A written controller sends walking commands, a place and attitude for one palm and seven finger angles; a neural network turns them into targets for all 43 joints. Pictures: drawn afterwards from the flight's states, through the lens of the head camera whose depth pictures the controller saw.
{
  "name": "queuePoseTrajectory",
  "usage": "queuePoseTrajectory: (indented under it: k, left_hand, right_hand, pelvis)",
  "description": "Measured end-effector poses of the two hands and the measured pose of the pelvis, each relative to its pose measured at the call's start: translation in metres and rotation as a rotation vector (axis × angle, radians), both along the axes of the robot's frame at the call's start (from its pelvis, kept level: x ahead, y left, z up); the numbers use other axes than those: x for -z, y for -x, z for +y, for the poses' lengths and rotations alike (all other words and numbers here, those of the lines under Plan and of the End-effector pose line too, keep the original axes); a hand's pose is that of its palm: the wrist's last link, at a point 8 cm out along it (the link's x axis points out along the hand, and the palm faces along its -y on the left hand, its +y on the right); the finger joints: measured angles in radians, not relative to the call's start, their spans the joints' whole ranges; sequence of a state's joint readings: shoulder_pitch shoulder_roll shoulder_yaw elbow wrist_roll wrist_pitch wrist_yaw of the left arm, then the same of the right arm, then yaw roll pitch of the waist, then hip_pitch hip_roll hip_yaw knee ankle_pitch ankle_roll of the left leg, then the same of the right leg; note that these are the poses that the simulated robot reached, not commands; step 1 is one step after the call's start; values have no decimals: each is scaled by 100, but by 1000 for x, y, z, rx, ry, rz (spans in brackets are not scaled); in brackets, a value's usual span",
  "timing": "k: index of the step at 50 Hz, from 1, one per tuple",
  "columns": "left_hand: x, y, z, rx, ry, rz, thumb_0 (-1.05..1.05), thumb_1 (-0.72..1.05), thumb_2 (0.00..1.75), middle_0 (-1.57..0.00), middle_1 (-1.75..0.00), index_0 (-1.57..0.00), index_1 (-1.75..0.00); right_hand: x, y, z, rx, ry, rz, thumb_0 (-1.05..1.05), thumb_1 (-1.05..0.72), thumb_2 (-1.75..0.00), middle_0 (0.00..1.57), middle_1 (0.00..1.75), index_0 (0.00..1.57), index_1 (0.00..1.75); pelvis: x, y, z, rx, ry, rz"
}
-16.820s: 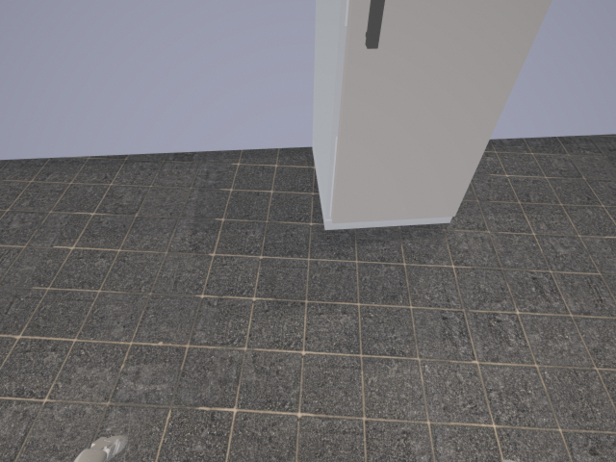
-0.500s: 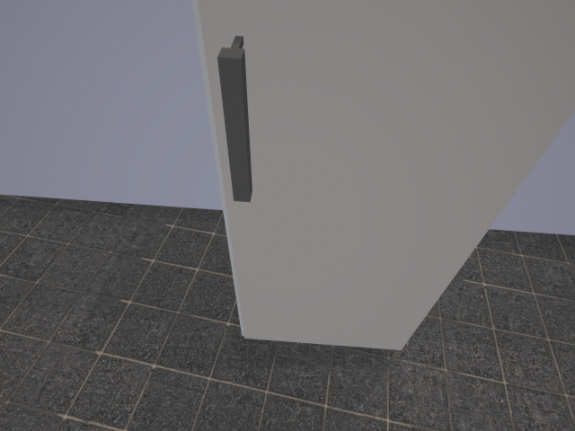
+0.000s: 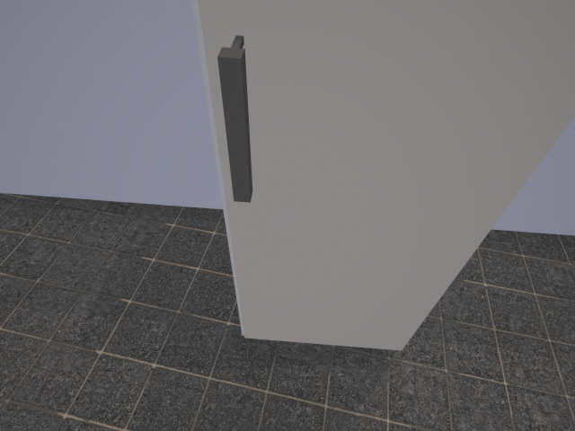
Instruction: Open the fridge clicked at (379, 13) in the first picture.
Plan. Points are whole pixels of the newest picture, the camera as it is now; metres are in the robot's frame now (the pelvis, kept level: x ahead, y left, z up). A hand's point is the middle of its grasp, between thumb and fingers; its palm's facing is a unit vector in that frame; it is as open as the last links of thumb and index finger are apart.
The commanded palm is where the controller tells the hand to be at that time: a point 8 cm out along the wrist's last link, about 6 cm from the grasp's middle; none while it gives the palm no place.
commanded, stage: raise the hand to about handle height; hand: left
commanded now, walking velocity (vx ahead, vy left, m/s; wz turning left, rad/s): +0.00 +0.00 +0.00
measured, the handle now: (241, 127) +0.48 +0.11 +0.18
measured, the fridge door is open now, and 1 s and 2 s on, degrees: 0 0 0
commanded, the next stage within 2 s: none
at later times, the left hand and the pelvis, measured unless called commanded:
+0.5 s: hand (159, 411) +0.15 +0.18 -0.03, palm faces +0.02 -1.00 -0.03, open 8.5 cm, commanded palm +0.13 +0.25 +0.00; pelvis -0.03 -0.03 -0.06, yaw +1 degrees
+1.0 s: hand (99, 327) +0.21 +0.24 +0.08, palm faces +0.12 -0.99 -0.06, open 11.6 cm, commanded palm +0.18 +0.28 +0.09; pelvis -0.01 -0.01 -0.03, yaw +0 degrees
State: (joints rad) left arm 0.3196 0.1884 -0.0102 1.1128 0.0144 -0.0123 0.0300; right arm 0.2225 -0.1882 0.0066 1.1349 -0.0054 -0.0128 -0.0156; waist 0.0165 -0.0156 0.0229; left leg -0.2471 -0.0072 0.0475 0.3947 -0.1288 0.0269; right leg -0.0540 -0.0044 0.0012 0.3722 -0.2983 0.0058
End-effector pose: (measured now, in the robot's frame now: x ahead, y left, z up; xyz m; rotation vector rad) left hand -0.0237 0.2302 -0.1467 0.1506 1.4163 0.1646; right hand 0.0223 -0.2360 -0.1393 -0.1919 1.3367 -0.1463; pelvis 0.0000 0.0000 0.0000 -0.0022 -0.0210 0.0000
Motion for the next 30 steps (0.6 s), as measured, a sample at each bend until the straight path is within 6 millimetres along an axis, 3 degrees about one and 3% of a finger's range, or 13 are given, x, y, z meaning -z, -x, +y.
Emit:
queuePoseTrajectory:
  k: [5, 6, 9, 13, 15, 17, 19, 21, 24, 26, 30]
  left_hand:
    - [0, -1, 1, 14, -2, -1, 0, 91, 90, -20, -30, -20, -30]
    - [-6, -12, 3, -33, -1, -55, 0, 91, 90, -20, -30, -20, -30]
    - [-51, -80, 11, -74, -72, -469, 1, 90, 89, -20, -31, -20, -31]
    - [-128, -166, 2, -28, -67, -974, 1, 86, 87, -20, -34, -20, -34]
    - [-161, -196, -5, 30, -37, -1207, 1, 83, 86, -20, -36, -20, -36]
    - [-179, -209, -11, 87, 15, -1386, 1, 79, 84, -20, -38, -20, -38]
    - [-177, -209, -15, 156, 72, -1485, 0, 75, 83, -20, -40, -21, -41]
    - [-161, -198, -15, 212, 111, -1459, 0, 71, 81, -21, -43, -21, -44]
    - [-130, -166, -4, 181, 136, -1287, 0, 64, 78, -22, -47, -22, -48]
    - [-121, -141, 9, 108, 98, -1209, 0, 59, 76, -22, -50, -23, -51]
    - [-141, -116, 31, 15, -51, -1298, 1, 50, 72, -23, -56, -23, -57]
  right_hand:
    - [0, -2, 0, -6, -3, -7, 1, -90, -90, 20, 30, 20, 30]
    - [-1, -6, 0, -12, 0, -42, 1, -90, -90, 20, 30, 20, 30]
    - [-8, -27, -2, -51, 15, -245, 1, -90, -90, 20, 30, 20, 30]
    - [-19, -64, -5, -60, 11, -497, 1, -90, -90, 20, 30, 20, 30]
    - [-26, -83, -9, -66, 12, -604, 1, -90, -90, 20, 30, 20, 30]
    - [-34, -101, -13, -76, 12, -694, 1, -90, -90, 20, 30, 20, 30]
    - [-38, -116, -19, -96, 18, -762, 1, -90, -90, 20, 30, 20, 30]
    - [-41, -129, -26, -113, 28, -809, 1, -90, -90, 20, 30, 20, 30]
    - [-44, -145, -35, -131, 50, -849, 1, -90, -90, 20, 30, 20, 30]
    - [-45, -152, -37, -147, 67, -858, 1, -90, -90, 20, 30, 20, 30]
    - [-38, -158, -34, -209, 81, -838, 1, -90, -90, 20, 30, 20, 30]
  pelvis:
    - [0, 0, 0, -5, 1, -2]
    - [1, 1, 0, -11, 3, 1]
    - [6, 7, 0, -7, -18, 8]
    - [14, 16, -3, -31, -16, 35]
    - [20, 19, -8, -26, -13, 62]
    - [29, 21, -13, -12, -12, 92]
    - [39, 25, -19, -2, -12, 120]
    - [50, 27, -23, 3, -11, 131]
    - [58, 27, -28, -4, -6, 129]
    - [60, 25, -30, -14, 1, 126]
    - [62, 25, -32, -46, 27, 115]
